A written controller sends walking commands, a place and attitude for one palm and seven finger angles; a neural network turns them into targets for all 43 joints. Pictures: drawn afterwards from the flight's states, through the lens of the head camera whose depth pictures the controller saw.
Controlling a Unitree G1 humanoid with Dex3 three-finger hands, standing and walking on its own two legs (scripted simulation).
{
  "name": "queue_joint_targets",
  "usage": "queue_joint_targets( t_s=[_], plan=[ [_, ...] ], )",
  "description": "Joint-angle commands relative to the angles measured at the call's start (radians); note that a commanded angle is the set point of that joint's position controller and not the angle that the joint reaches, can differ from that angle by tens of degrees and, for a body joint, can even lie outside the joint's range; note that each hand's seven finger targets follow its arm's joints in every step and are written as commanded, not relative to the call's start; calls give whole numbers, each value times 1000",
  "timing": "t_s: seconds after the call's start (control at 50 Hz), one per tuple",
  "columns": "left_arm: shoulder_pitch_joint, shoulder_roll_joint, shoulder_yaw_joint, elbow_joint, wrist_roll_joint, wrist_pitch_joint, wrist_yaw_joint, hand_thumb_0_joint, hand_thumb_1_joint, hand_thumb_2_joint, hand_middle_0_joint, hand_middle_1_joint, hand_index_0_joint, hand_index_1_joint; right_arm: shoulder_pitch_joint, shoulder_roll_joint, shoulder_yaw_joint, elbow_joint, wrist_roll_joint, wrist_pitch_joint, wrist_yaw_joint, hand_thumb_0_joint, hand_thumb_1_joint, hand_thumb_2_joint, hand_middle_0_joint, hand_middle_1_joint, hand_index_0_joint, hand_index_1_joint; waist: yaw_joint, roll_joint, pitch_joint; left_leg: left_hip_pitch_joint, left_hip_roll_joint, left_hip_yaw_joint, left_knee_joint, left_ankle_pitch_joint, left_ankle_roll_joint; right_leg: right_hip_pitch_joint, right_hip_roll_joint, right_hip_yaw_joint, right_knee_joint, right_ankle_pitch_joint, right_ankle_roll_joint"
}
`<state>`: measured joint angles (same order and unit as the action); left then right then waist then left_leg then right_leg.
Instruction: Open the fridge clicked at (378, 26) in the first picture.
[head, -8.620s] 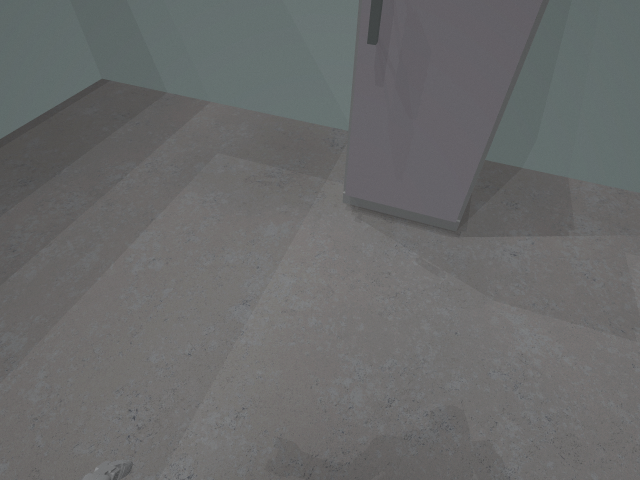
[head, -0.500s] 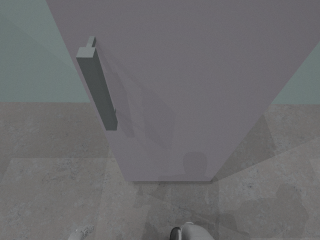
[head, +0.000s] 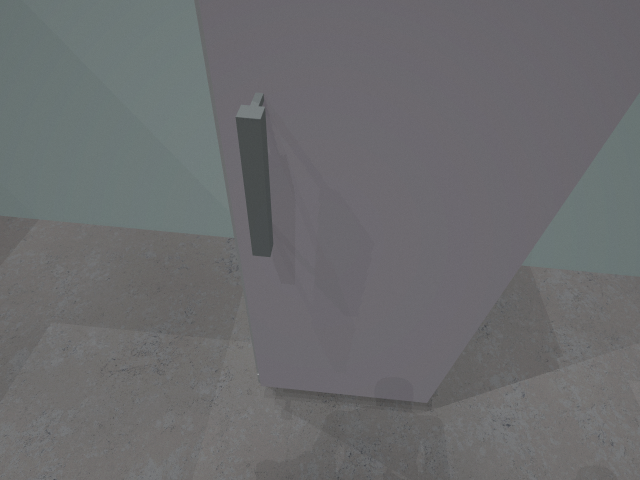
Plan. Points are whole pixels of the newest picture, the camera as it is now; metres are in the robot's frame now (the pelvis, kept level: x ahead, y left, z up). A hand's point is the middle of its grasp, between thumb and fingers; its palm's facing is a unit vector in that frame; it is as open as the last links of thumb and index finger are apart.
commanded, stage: come to a stop and stand still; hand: left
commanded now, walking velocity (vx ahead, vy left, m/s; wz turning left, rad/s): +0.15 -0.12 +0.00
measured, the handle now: (260, 182) +0.46 +0.13 +0.13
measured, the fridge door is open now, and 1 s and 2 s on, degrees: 0 0 0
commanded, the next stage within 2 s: look again from close up in 0.66 s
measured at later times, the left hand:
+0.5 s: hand out of the picture -0.02 +0.11 -0.17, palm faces +0.07 -0.99 -0.13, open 7.3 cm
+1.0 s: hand out of the picture -0.03 +0.16 -0.18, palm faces +0.01 -0.98 -0.18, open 7.4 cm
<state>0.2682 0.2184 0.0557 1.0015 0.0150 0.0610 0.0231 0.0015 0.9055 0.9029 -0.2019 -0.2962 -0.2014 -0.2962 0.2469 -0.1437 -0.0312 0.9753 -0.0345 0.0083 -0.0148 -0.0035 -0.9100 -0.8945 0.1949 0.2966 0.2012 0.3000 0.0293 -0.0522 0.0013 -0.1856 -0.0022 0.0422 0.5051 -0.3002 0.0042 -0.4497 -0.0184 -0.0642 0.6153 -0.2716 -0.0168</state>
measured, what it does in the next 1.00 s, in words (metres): steps on the spot: right foot, then left foot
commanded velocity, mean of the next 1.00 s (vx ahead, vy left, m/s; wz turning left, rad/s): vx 0.02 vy -0.01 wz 0.00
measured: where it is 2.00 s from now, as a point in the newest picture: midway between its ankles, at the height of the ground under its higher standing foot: outside the picture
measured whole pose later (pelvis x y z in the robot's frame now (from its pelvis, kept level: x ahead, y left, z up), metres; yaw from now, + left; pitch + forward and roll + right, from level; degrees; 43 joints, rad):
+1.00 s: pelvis -0.02 +0.00 +0.00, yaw -1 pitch -3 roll -1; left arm 0.35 0.14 -0.01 1.10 0.01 -0.01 0.05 0.00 0.90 0.90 -0.20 -0.30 -0.20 -0.30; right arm 0.29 -0.15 -0.02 1.05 -0.02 0.00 -0.04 0.01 -0.94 -0.89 0.20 0.30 0.20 0.30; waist -0.01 0.00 0.01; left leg -0.24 0.00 0.05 0.55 -0.25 0.04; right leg -0.17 0.04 -0.04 0.50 -0.27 -0.03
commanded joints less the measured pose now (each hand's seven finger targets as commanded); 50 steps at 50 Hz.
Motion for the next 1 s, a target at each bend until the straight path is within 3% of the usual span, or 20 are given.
queue_joint_targets(
  t_s=[0.0, 0.06, 0.14, 0.2, 0.24, 0.26, 0.32, 0.36, 0.46, 0.52, 0.54, 0.58, 0.72, 0.74, 0.76, 0.78, 0.84, 0.9, 0.94, 0.98],
  plan=[
    [8, 16, 10, -39, 16, -35, -16, 0, 900, 900, -200, -300, -200, -300, -9, -128, 0, -23, 2, -25, -19, 0, -900, -900, 200, 300, 200, 300, 15, 216, 114, -195, 244, -237, -380, -191, 122, 11, 10, 85, 286, -33, 19],
    [20, 1, 4, -21, 16, -45, -26, 0, 900, 900, -200, -300, -200, -300, 61, -130, 0, 8, 7, -32, -21, 0, -900, -900, 200, 300, 200, 300, -12, 148, 136, -84, 225, -193, -347, -101, 142, -71, 8, 53, 346, -57, 18],
    [-22, -18, -9, -37, 9, -62, -23, 0, 900, 900, -200, -300, -200, -300, 161, -146, -9, 53, -4, -31, -22, 0, -900, -900, 200, 300, 200, 300, -66, 196, 109, 20, 259, -231, -285, 33, 163, -10, -15, 20, 118, -190, 20],
    [91, -24, -11, 21, 2, -84, -15, 0, 900, 900, -200, -300, -200, -300, 174, -131, -4, 81, 9, -29, -23, 0, -900, -900, 200, 300, 200, 300, -21, 105, 28, -43, 191, -159, -115, 172, 100, 284, -6, 24, -227, -3, 21],
    [208, 78, 1, 78, 3, -96, 2, 0, 900, 900, -200, -300, -200, -300, 142, -50, 15, 66, 29, -35, -18, 0, -900, -900, 200, 300, 200, 300, 10, -195, -14, -264, 36, 18, 92, -121, -1, 506, -245, 290, -303, 272, -53],
    [214, 100, 0, 77, 0, -95, 4, 0, 900, 900, -200, -300, -200, -300, 110, -50, 13, 47, 23, -27, -18, 0, -900, -900, 200, 300, 200, 300, 17, -173, -6, -271, 39, 24, 179, -254, -14, 459, -331, 322, -319, 361, -123],
    [143, 27, -17, 87, -2, -106, 10, 0, 900, 900, -200, -300, -200, -300, 98, -29, 12, 98, 22, -20, -20, 0, -900, -900, 200, 300, 200, 300, -12, -103, 26, -234, 68, -12, 297, -183, -23, 376, -259, 253, -298, 544, -168],
    [116, 16, -18, 87, -1, -101, 14, 0, 900, 900, -200, -300, -200, -300, 108, 6, 18, 121, 26, -16, -18, 0, -900, -900, 200, 300, 200, 300, -20, -36, 45, -171, 63, 12, 258, -135, -27, 308, -233, 212, -317, 466, -177],
    [84, -4, -27, 93, -3, -89, 9, 0, 900, 900, -200, -300, -200, -300, 150, 27, 22, 159, 22, -15, -17, 0, -900, -900, 200, 300, 200, 300, -49, -10, 122, 51, 60, 20, -38, 88, -27, 90, -138, 156, -340, 23, -99],
    [106, -44, -36, 98, -10, -86, 8, 0, 900, 900, -200, -300, -200, -300, 145, -36, 20, 159, 20, -33, -32, 0, -900, -900, 200, 300, 200, 300, -30, 120, 110, 15, 153, -70, -131, 192, 11, 162, -64, 120, -293, 63, -30],
    [111, -49, -37, 101, -7, -86, 10, 0, 900, 900, -200, -300, -200, -300, 132, -42, 20, 154, 20, -31, -34, 0, -900, -900, 200, 300, 200, 300, -27, 84, 114, -9, 155, -60, -123, 171, 9, 186, -64, 127, -306, 71, -26],
    [113, -32, -37, 117, -7, -80, 10, 0, 900, 900, -200, -300, -200, -300, 107, -24, 26, 166, 22, -34, -34, 0, -900, -900, 200, 300, 200, 300, -21, 168, 116, -11, 141, -64, -147, 196, 6, 221, -76, 120, -290, 122, -25],
    [128, -33, -47, 130, -7, -88, 10, 0, 900, 900, -200, -300, -200, -300, 112, -39, 26, 155, 23, -34, -35, 0, -900, -900, 200, 300, 200, 300, -25, 68, 77, 22, 129, -57, -172, 169, 5, 256, -83, 118, -312, 134, -27],
    [225, 12, -43, 155, 8, -116, 58, 0, 900, 900, -200, -300, -200, -300, -35, -92, 18, 82, 32, -45, -21, 0, -900, -900, 200, 300, 200, 300, 31, 58, 121, -76, 99, 7, 109, 136, -19, 220, -167, 242, -316, 697, 57],
    [219, 57, -30, 135, 11, -134, 61, 0, 900, 900, -200, -300, -200, -300, 29, -45, 26, 36, 29, -41, -24, 0, -900, -900, 200, 300, 200, 300, -36, 9, 23, -137, 36, 17, 147, 54, -15, 413, -223, 216, -225, 1317, 53],
    [213, 59, -28, 107, 6, -131, 57, 0, 900, 900, -200, -300, -200, -300, 84, -17, 21, 44, 31, -39, -26, 0, -900, -900, 200, 300, 200, 300, -36, -28, -64, -150, 28, 4, 135, -59, 7, 493, -239, 188, -150, 1359, 33],
    [174, 22, -42, 74, 1, -121, 49, 0, 900, 900, -200, -300, -200, -300, 98, -41, 12, 42, 35, -35, -21, 0, -900, -900, 200, 300, 200, 300, -43, -129, -151, -72, 26, -16, 60, 12, 6, 467, -171, 143, -142, 953, -66],
    [108, 0, -51, 47, -2, -99, 38, 0, 900, 900, -200, -300, -200, -300, 109, -63, 13, 49, 22, -29, -18, 0, -900, -900, 200, 300, 200, 300, -56, 31, 30, -7, 74, -65, -49, 99, 14, 196, -108, 155, -218, 176, -49],
    [119, -3, -51, 38, 2, -92, 36, 0, 900, 900, -200, -300, -200, -300, 93, -81, 14, 35, 17, -23, -14, 0, -900, -900, 200, 300, 200, 300, -40, 53, 138, -91, 98, -100, -84, 32, 28, 127, -74, 172, -284, -83, -46],
    [121, 11, -53, 38, 6, -85, 32, 0, 900, 900, -200, -300, -200, -300, 92, -83, 17, 33, 17, -24, -11, 0, -900, -900, 200, 300, 200, 300, -37, 114, 175, -134, 96, -138, -141, -32, 37, 124, -61, 158, -262, -126, -43]
  ],
)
